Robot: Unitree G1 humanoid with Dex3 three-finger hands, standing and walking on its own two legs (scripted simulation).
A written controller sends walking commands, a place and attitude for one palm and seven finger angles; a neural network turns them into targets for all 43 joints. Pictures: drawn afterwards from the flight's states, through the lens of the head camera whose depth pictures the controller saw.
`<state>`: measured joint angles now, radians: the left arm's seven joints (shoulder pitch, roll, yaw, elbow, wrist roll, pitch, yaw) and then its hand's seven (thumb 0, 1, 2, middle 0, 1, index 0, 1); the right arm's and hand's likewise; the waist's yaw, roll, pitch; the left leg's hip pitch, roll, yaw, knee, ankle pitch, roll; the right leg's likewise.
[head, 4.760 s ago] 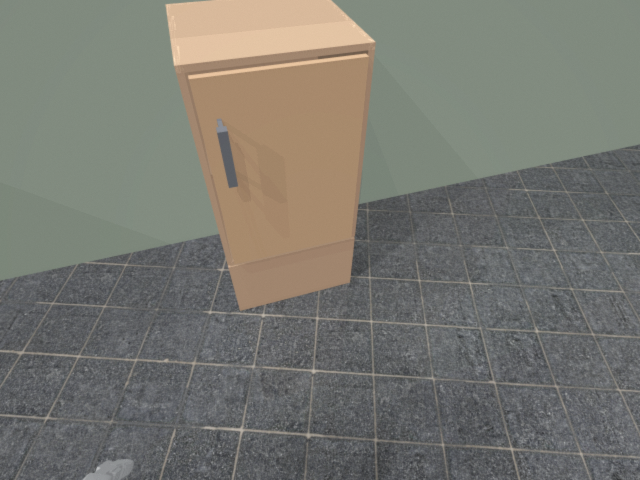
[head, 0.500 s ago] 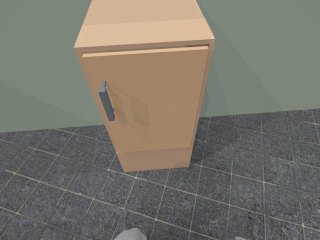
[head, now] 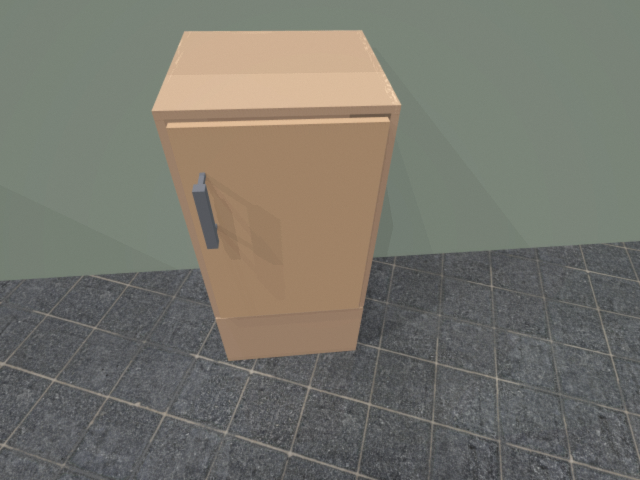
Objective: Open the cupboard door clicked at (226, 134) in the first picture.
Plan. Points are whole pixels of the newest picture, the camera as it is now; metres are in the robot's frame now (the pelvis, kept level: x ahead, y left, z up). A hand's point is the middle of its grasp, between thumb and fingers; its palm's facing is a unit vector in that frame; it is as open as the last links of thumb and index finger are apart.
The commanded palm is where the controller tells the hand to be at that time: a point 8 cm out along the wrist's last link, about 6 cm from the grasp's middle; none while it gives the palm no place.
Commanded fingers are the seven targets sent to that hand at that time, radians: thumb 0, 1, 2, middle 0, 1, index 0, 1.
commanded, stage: come to a stop and stand still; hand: left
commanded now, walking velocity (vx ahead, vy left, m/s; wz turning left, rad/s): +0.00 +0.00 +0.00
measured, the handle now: (207, 211) +0.60 +0.25 -0.04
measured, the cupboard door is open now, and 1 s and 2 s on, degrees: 0 0 0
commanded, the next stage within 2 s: look again from close up in 0.08 s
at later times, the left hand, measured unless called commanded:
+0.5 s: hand out of the picture +0.00 +0.17 -0.17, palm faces +0.03 -0.98 -0.17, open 7.4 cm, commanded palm none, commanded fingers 0.00 0.90 0.90 -0.20 -0.30 -0.20 -0.30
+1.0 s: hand (188, 354) +0.28 +0.19 +0.00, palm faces +0.25 -0.96 -0.11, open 7.6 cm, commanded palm +0.16 +0.24 -0.06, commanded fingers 0.00 0.62 0.78 -0.22 -0.48 -0.22 -0.48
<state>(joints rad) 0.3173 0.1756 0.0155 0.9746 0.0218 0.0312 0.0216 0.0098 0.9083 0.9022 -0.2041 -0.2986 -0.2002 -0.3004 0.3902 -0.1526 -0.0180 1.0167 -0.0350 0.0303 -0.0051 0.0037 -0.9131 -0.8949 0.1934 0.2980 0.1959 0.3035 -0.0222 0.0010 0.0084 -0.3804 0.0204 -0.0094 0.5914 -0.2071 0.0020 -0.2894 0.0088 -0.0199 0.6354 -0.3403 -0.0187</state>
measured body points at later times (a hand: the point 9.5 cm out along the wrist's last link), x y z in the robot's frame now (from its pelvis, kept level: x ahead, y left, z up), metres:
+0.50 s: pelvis +0.01 +0.00 +0.01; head +0.01 +0.00 +0.46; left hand +0.00 +0.22 -0.15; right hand +0.03 -0.22 -0.15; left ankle +0.09 +0.13 -0.73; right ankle +0.03 -0.11 -0.73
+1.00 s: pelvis +0.07 +0.00 -0.01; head +0.07 -0.01 +0.44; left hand +0.26 +0.24 +0.01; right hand +0.20 -0.25 -0.12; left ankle +0.10 +0.13 -0.73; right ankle +0.03 -0.11 -0.73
